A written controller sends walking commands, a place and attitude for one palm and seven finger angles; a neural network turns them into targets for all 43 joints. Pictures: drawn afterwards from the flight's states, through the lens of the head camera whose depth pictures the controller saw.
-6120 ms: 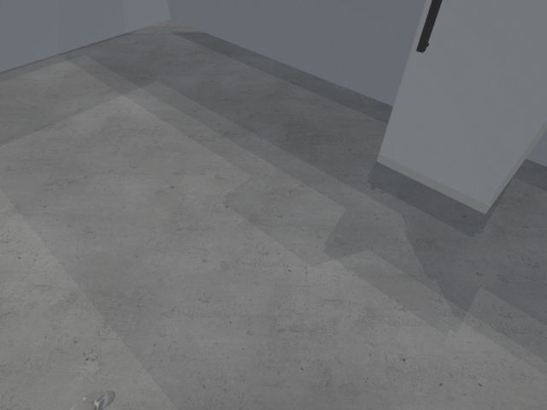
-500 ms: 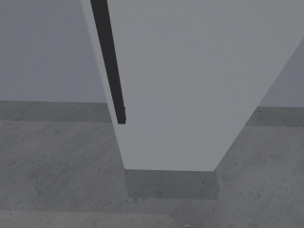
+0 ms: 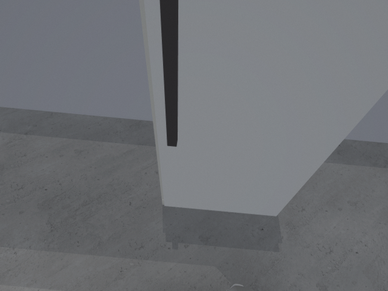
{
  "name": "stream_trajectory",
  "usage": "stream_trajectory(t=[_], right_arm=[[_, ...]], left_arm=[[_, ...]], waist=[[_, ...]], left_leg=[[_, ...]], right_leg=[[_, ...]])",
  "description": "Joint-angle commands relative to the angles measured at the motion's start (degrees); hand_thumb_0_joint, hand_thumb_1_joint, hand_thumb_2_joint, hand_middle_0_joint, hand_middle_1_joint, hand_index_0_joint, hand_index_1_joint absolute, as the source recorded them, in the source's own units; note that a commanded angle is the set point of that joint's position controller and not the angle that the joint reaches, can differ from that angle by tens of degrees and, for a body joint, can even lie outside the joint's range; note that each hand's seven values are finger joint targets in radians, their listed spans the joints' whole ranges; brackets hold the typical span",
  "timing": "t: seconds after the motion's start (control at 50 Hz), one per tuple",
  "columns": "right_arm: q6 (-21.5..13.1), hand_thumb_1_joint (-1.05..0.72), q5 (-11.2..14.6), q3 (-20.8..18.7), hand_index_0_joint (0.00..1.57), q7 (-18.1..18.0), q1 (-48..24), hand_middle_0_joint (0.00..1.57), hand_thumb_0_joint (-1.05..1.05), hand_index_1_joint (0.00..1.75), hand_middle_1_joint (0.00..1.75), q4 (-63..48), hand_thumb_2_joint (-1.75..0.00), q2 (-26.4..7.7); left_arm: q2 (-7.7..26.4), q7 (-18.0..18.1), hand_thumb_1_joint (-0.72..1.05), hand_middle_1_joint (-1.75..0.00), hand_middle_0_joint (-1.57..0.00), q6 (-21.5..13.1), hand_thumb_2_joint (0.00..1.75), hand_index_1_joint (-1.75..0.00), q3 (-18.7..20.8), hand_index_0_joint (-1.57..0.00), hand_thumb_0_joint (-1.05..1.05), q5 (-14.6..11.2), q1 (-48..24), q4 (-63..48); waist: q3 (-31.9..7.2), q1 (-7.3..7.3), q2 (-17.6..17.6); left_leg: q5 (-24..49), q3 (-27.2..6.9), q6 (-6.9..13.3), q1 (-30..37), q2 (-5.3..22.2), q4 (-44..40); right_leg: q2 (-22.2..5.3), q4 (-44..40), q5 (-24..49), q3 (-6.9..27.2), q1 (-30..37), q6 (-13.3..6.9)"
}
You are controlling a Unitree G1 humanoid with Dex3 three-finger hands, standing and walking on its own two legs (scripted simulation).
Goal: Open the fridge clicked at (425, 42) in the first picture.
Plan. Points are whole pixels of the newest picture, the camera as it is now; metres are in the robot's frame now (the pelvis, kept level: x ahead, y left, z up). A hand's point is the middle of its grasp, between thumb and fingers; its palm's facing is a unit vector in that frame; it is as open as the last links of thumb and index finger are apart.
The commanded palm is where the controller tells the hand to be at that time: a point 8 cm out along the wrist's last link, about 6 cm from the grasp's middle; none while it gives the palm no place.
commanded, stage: come to a stop and stand still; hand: left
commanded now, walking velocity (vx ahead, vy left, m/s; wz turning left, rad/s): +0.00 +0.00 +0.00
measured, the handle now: (172, 74) +0.53 +0.10 +0.15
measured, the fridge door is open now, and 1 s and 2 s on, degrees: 0 0 0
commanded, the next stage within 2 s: look again from close up in 0.92 s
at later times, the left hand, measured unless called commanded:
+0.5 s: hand out of the picture -0.03 +0.18 -0.16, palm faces +0.00 -0.98 -0.20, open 7.3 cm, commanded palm none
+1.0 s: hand out of the picture -0.08 +0.15 -0.16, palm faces +0.00 -0.99 -0.16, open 7.3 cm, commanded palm none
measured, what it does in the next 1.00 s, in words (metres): steps on the spot: right foot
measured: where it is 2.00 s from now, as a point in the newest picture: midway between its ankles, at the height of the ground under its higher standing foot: outside the picture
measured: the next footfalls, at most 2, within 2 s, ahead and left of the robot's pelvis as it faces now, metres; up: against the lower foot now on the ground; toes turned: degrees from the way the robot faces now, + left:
right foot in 0.30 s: +0.03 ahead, -0.10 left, +0.00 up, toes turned -5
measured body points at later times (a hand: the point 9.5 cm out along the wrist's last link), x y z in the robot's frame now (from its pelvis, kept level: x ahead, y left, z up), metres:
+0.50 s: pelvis -0.04 +0.01 +0.02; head -0.04 +0.00 +0.47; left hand -0.03 +0.23 -0.14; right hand -0.04 -0.21 -0.15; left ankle -0.01 +0.10 -0.73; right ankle -0.07 -0.10 -0.73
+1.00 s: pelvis -0.05 +0.00 +0.01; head -0.03 +0.00 +0.46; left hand -0.08 +0.20 -0.15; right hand -0.09 -0.20 -0.15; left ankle +0.00 +0.10 -0.73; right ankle -0.07 -0.10 -0.73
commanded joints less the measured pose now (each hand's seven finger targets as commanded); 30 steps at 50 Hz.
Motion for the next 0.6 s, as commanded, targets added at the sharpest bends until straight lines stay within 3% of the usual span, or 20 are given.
stream_trajectory(t=[0.0,0.06,0.16,0.18,0.22,0.26,0.28,0.3,0.32,0.34,0.36,0.44,0.58], right_arm=[[-0.41,-0.9,-0.56,-0.8,0.2,-0.9,-1.13,0.2,0.0,0.3,0.3,-3.5,-0.9,-8.76],[-1.06,-0.9,0.05,0.02,0.2,-1.16,-1.37,0.2,0.0,0.3,0.3,-2.96,-0.9,-7.01],[-1.78,-0.9,0.28,-0.21,0.2,-1.47,5.76,0.2,0.0,0.3,0.3,0.72,-0.9,-6.88],[-1.77,-0.9,0.28,-0.2,0.2,-1.38,6.82,0.2,0.0,0.3,0.3,1.32,-0.9,-7.44],[-1.78,-0.9,0.63,-0.24,0.2,-1.17,6.8,0.2,0.0,0.3,0.3,2.35,-0.9,-7.69],[-1.95,-0.9,1.3,0.21,0.2,-0.91,6.09,0.2,0.0,0.3,0.3,2.98,-0.9,-6.27],[-2.0,-0.9,1.6,0.56,0.2,-0.73,5.6,0.2,0.0,0.3,0.3,3.0,-0.9,-4.67],[-1.98,-0.9,1.61,1.01,0.2,-0.61,5.18,0.2,0.0,0.3,0.3,3.14,-0.9,-3.76],[-1.94,-0.9,1.48,1.22,0.2,-0.38,5.48,0.2,0.0,0.3,0.3,3.49,-0.9,-3.49],[-1.56,-0.9,1.03,1.3,0.2,-0.38,5.43,0.2,0.0,0.3,0.3,4.26,-0.9,-3.56],[-1.48,-0.9,0.94,1.29,0.2,-0.37,6.21,0.2,0.0,0.3,0.3,4.79,-0.9,-3.97],[-1.48,-0.9,0.85,1.88,0.2,-0.34,7.43,0.2,0.0,0.3,0.3,6.7,-0.9,-4.26],[-1.06,-0.9,0.69,2.11,0.2,-0.46,8.74,0.2,0.0,0.3,0.3,7.81,-0.9,-3.0]], left_arm=[[3.94,-0.24,0.9,-0.3,-0.2,0.47,0.9,-0.3,1.4,-0.2,0.0,0.46,1.31,-3.15],[3.44,-0.63,0.9,-0.3,-0.2,-0.45,0.9,-0.3,0.89,-0.2,0.0,0.35,6.69,-0.51],[2.22,-0.32,0.9,-0.3,-0.2,-1.76,0.9,-0.3,-1.02,-0.2,0.0,-0.17,4.55,-0.71],[2.03,-0.22,0.9,-0.3,-0.2,-1.9,0.9,-0.3,-1.31,-0.2,0.0,-0.38,4.64,-0.47],[1.87,0.14,0.9,-0.3,-0.2,-2.26,0.9,-0.3,-1.53,-0.2,0.0,-0.63,7.9,1.32],[2.95,0.53,0.9,-0.3,-0.2,-3.0,0.9,-0.3,-1.75,-0.2,0.0,-0.6,11.47,3.65],[3.93,0.76,0.9,-0.3,-0.2,-3.37,0.9,-0.3,-1.87,-0.2,0.0,-0.52,11.42,4.24],[4.2,0.81,0.9,-0.3,-0.2,-3.61,0.9,-0.3,-2.11,-0.2,0.0,-0.55,10.47,4.3],[4.23,0.73,0.9,-0.3,-0.2,-3.64,0.9,-0.3,-2.41,-0.2,0.0,-0.66,9.82,4.23],[3.64,0.67,0.9,-0.3,-0.2,-3.93,0.9,-0.3,-2.45,-0.2,0.0,-0.62,9.32,4.67],[2.98,0.67,0.9,-0.3,-0.2,-4.01,0.9,-0.3,-2.63,-0.2,0.0,-0.64,9.08,4.72],[2.27,0.69,0.9,-0.3,-0.2,-3.51,0.9,-0.3,-2.84,-0.2,0.0,-0.8,9.48,4.75],[1.65,0.63,0.9,-0.3,-0.2,-3.32,0.9,-0.3,-2.81,-0.2,0.0,-0.76,12.2,5.53]], waist=[[0.29,0.3,13.9],[-1.18,1.39,9.07],[-6.9,-2.31,9.15],[-8.0,-2.58,9.39],[-9.52,-1.62,9.2],[-9.8,-0.28,6.31],[-8.2,-1.07,2.68],[-5.81,-1.49,0.8],[-4.35,-1.77,0.96],[-3.08,-1.9,-5.41],[-2.31,-2.09,-7.38],[1.15,-1.81,-0.73],[2.98,-1.12,3.45]], left_leg=[[-1.14,-15.85,5.58,-10.7,15.09,-26.18],[5.86,-10.28,5.99,-1.87,11.45,-22.58],[28.46,-11.93,9.06,14.21,13.67,-17.91],[32.02,-12.43,8.88,15.43,13.55,-17.16],[36.14,-11.39,7.56,16.29,12.59,-15.48],[29.25,-9.78,4.27,10.11,9.76,-13.16],[22.9,-7.43,1.89,6.76,7.58,-13.03],[17.68,-6.34,0.8,5.11,5.98,-14.03],[14.51,-6.3,0.35,5.5,5.14,-15.32],[13.88,-5.7,0.19,6.43,4.98,-15.1],[13.01,-5.46,0.39,7.29,5.24,-15.12],[6.4,-6.58,0.64,5.9,5.65,-18.71],[-0.05,-7.12,0.69,2.05,5.32,-19.91]], right_leg=[[3.34,19.58,-7.12,6.92,0.65,-0.71],[3.73,21.15,-4.26,5.91,-2.44,-0.13],[2.61,3.03,-9.23,3.48,0.37,0.74],[2.96,-0.91,-9.39,3.19,2.49,0.65],[3.36,-8.8,-3.94,2.46,7.15,0.26],[1.67,-19.15,8.91,4.31,16.1,-0.56],[-1.4,-18.75,13.22,7.57,17.46,-1.91],[-3.68,-18.31,15.54,8.94,15.79,-3.03],[-4.27,-18.19,13.32,8.62,13.73,-3.63],[-2.87,-18.65,11.57,8.77,11.67,-3.66],[-2.37,-19.24,9.11,8.22,10.2,-3.51],[-0.68,-19.79,0.66,7.62,8.1,-2.8],[-0.32,-20.87,-3.67,7.61,7.66,-3.04]])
